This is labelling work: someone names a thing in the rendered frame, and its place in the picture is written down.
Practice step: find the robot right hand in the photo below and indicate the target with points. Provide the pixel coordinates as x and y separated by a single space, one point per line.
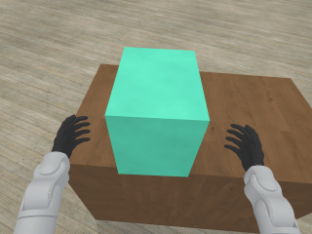
250 152

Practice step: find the carton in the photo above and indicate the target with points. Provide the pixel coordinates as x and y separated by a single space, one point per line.
157 114

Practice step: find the pedestal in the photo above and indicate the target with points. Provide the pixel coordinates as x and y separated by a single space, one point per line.
213 195

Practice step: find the robot left hand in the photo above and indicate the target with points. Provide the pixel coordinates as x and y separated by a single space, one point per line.
65 140

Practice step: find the right robot forearm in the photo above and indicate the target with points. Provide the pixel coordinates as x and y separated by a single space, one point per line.
273 212

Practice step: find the left robot forearm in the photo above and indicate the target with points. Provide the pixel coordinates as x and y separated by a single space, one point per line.
40 204

